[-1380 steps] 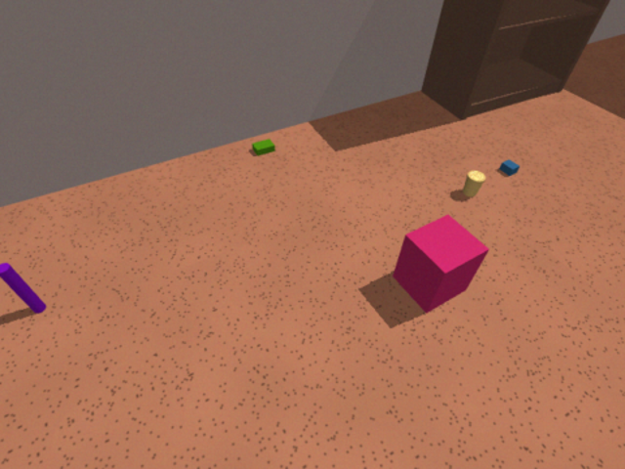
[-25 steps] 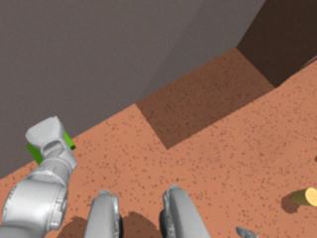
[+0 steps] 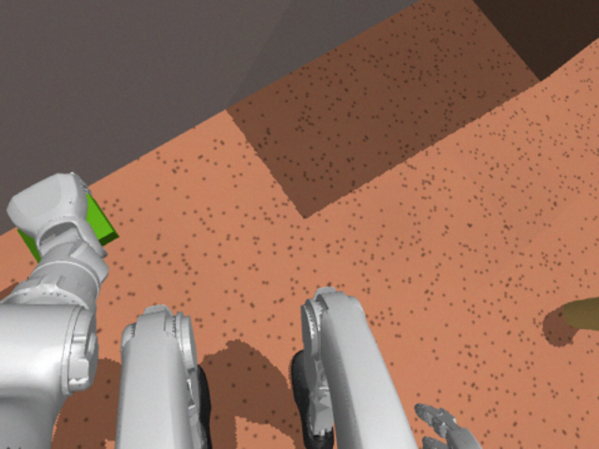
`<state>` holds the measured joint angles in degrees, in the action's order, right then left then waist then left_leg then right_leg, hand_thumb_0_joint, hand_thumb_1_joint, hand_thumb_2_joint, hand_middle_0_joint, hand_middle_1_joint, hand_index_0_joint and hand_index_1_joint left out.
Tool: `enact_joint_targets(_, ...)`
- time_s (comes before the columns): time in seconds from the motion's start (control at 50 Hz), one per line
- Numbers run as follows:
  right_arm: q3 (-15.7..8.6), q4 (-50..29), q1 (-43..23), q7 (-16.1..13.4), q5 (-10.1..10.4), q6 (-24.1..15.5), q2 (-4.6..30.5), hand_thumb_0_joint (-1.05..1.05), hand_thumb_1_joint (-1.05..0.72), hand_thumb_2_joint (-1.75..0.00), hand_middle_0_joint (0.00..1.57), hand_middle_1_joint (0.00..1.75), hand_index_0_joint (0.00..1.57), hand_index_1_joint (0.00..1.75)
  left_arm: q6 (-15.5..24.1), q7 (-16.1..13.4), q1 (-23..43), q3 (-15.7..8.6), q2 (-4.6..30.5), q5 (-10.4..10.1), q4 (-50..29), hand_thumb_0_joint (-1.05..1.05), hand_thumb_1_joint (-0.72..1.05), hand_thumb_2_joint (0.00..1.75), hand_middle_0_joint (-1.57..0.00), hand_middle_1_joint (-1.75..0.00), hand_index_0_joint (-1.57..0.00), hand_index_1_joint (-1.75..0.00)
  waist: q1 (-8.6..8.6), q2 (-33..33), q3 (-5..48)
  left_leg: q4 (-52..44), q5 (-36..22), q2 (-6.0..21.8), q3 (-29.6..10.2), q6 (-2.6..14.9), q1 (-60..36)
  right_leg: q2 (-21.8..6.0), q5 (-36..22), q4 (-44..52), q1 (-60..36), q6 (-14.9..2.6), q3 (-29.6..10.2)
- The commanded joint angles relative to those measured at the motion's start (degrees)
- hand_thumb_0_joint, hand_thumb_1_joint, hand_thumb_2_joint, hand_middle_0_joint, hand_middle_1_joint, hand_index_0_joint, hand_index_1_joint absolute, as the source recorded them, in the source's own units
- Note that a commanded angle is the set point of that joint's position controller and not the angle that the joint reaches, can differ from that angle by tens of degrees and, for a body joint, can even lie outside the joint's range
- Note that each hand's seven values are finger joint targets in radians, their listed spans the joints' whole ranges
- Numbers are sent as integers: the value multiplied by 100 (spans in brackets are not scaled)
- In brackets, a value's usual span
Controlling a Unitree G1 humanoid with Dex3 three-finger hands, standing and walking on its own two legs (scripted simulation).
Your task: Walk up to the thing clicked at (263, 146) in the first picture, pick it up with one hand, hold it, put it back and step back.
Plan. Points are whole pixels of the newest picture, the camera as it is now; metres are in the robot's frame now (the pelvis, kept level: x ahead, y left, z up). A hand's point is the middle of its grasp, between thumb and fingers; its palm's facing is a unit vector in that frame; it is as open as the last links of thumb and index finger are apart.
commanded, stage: crouch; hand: left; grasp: from above
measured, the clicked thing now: (71, 233) +0.43 +0.27 -0.20
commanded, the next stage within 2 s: lower in 0.80 s
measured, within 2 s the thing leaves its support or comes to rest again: neither
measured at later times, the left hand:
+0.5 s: hand (95, 230) +0.45 +0.25 -0.25, palm faces -0.37 -0.24 -0.90, open 9.6 cm
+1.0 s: hand (101, 229) +0.46 +0.26 -0.29, palm faces -0.37 -0.24 -0.90, open 9.6 cm
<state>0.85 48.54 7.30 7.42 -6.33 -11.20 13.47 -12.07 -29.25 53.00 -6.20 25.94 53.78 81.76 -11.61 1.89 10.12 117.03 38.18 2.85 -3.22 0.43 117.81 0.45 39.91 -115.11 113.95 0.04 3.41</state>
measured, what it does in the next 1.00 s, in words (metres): lowers itself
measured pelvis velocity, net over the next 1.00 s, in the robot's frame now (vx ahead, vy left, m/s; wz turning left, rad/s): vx -0.01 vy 0.00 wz -0.07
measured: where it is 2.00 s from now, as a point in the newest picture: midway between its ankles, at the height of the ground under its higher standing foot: (256, 428)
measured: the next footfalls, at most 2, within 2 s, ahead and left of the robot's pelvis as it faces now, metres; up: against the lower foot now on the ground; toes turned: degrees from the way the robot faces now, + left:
none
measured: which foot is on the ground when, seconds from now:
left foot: down 0.00-1.00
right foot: down 0.00-1.00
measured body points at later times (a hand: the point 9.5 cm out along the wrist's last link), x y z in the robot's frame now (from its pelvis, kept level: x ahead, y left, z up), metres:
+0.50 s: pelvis -0.01 +0.00 -0.08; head +0.22 +0.02 +0.30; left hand +0.47 +0.26 -0.19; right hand +0.01 -0.27 -0.21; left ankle +0.07 +0.12 -0.41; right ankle +0.07 -0.12 -0.41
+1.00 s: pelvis -0.01 +0.00 -0.12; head +0.24 +0.03 +0.25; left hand +0.48 +0.26 -0.24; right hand +0.00 -0.27 -0.23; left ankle +0.07 +0.12 -0.41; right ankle +0.07 -0.12 -0.41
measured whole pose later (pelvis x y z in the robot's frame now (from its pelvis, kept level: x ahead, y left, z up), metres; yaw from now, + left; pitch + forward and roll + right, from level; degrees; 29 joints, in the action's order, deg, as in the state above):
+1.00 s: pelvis -0.01 +0.00 -0.12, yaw -4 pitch +34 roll -6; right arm 4.4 48.3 9.2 14.2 -10.2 -12.4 16.8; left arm -5.6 -29.4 62.8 -11.9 38.2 58.5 94.6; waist -15.0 0.5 1.3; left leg 138.7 38.7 3.8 -6.7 0.5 134.9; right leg 1.9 39.3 -135.3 130.6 0.0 5.8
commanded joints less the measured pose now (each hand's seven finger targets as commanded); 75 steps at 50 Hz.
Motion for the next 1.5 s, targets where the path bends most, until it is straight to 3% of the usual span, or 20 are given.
enact_joint_targets(0.0,-366,-99,1285,39,-45,-28,1272,0,-88,-89,20,30,20,30,-62,-305,2279,-150,1493,170,-916,0,77,40,-116,-38,-118,-36,-8,1560,4141,-978,-1722,-61,54,-72,-3481,124,-1935,956,-1538,-245,278)
enact_joint_targets(0.24,-340,-89,1320,231,-152,-26,1288,0,-89,-90,20,30,20,30,163,-65,2400,-167,1714,194,-237,0,70,35,-111,-35,-113,-33,-160,1066,3582,-145,-1142,-87,223,84,-1991,246,-1523,540,-1387,-160,206)
enact_joint_targets(0.34,-300,-58,1312,277,-187,-27,1385,0,-89,-90,20,30,20,30,320,-144,2661,-333,2105,299,-147,0,72,39,-112,-38,-114,-36,-132,1209,3604,71,-997,-79,214,82,-1786,270,-1342,265,-1086,-181,260)
enact_joint_targets(0.36,-260,-64,1353,297,-213,-31,1365,0,-89,-90,20,30,20,30,345,-128,2733,-275,2019,361,-112,0,73,40,-113,-39,-115,-37,-262,1189,3484,122,-974,-85,204,92,-1734,261,-1332,218,-1003,-172,275)
enact_joint_targets(0.38,-273,-74,1329,295,-208,-29,1390,0,-89,-90,20,30,20,30,387,-171,2843,-401,2255,319,-226,0,71,39,-111,-37,-113,-35,-132,1220,3655,193,-959,-76,227,101,-1697,286,-1309,196,-1032,-171,270)
enact_joint_targets(0.4,-224,-59,1385,309,-235,-25,1434,0,-89,-90,20,30,20,30,377,-188,2745,-386,2223,390,12,0,72,42,-113,-39,-115,-38,-251,1139,3512,235,-970,-83,202,103,-1660,263,-1331,160,-1010,-160,298)
enact_joint_targets(0.56,-146,12,1389,409,-320,-89,1496,0,-89,-90,20,30,20,30,487,-273,3003,-426,2360,422,237,0,75,42,-115,-38,-116,-37,-346,1364,3312,438,-657,-86,146,85,-1382,296,-970,-141,-565,-185,430)
enact_joint_targets(0.68,-94,35,1439,476,-318,-107,1598,0,-89,-90,20,30,20,30,533,-268,3022,-480,2520,439,282,0,74,48,-116,-39,-116,-39,-314,1458,3324,602,-771,-73,85,77,-1328,311,-1098,-356,-408,-196,508)
enact_joint_targets(0.74,-32,32,1509,533,-345,-113,1594,0,-90,-90,20,30,20,30,529,-274,2969,-407,2399,493,430,0,75,54,-118,-43,-117,-43,-425,1448,3267,709,-967,-71,67,71,-1350,321,-1332,-458,-438,-189,545)
enact_joint_targets(0.82,-15,16,1546,585,-360,-122,1658,0,-90,-90,20,30,20,30,578,-324,2989,-611,2682,451,352,0,75,58,-118,-44,-117,-45,-364,1331,3308,880,-996,-79,131,135,-1030,343,-1410,-436,-665,-133,507)
enact_joint_targets(1.02,69,-14,1534,707,-396,-166,1745,0,-90,-90,20,30,20,30,770,-284,2911,-450,2709,572,685,0,53,53,-104,-43,-102,-45,-495,1313,2887,1059,-869,-60,24,136,-806,395,-1292,-606,-444,-142,619)
enact_joint_targets(1.14,175,-29,1557,777,-492,-230,1782,0,-90,-90,20,30,20,30,871,-576,3102,-499,2699,712,778,0,56,52,-104,-47,-104,-47,-659,1663,2851,1120,-1000,-25,-54,69,-1176,390,-1485,-802,-270,-166,745)
enact_joint_targets(1.18,173,-40,1545,809,-518,-254,1853,0,-90,-90,20,30,20,30,885,-740,3144,-738,2976,706,751,0,55,53,-102,-48,-102,-48,-606,1749,2900,1159,-1019,-6,-62,70,-1131,397,-1508,-795,-269,-156,756)
enact_joint_targets(1.22,214,-71,1517,842,-541,-259,1812,0,-90,-90,20,30,20,30,852,-840,3026,-758,2882,660,804,0,52,56,-101,-48,-100,-49,-615,1741,2957,1197,-1086,-5,-54,72,-1139,404,-1586,-788,-353,-145,751)
enact_joint_targets(1.26,235,-43,1521,895,-581,-266,1819,0,-90,-90,20,30,20,30,842,-881,3175,-694,2917,720,851,0,54,58,-101,-52,-100,-52,-725,1865,2935,1241,-1054,7,-57,71,-1127,417,-1595,-805,-356,-141,768)
enact_joint_targets(1.3,244,-75,1490,928,-580,-266,1817,0,-91,-90,20,30,20,30,823,-923,3066,-821,3099,668,798,0,53,60,-101,-53,-100,-54,-629,1904,2948,1289,-1103,20,-53,78,-1116,415,-1644,-800,-472,-131,757)
enact_joint_targets(1.36,309,-79,1548,1003,-630,-305,1854,0,-89,-90,20,30,20,30,824,-904,3040,-691,3042,698,945,0,50,57,-97,-48,-97,-48,-808,1842,2825,1370,-1195,35,-88,89,-1145,423,-1752,-824,-556,-114,790)
enact_joint_targets(1.4,322,-105,1471,1015,-586,-303,1884,0,-89,-90,20,30,20,30,841,-913,2886,-814,3216,655,853,0,46,54,-96,-43,-95,-45,-666,1865,2986,1329,-1309,40,-137,80,-1203,445,-1830,-850,-645,-128,813)
enact_joint_targets(1.46,385,-148,1431,1067,-600,-325,1904,0,-89,-90,20,30,20,30,860,-887,2770,-665,3061,656,1152,0,48,51,-95,-45,-95,-45,-825,1791,2719,1342,-1233,50,-204,81,-1160,457,-1762,-878,-525,-142,890)
enact_joint_targets(1.48,386,-154,1421,1065,-590,-346,1987,0,-89,-90,20,30,20,30,884,-900,2798,-774,3256,648,1078,0,46,50,-94,-44,-93,-44,-802,1829,2753,1351,-1271,57,-219,82,-1153,459,-1792,-881,-534,-143,904)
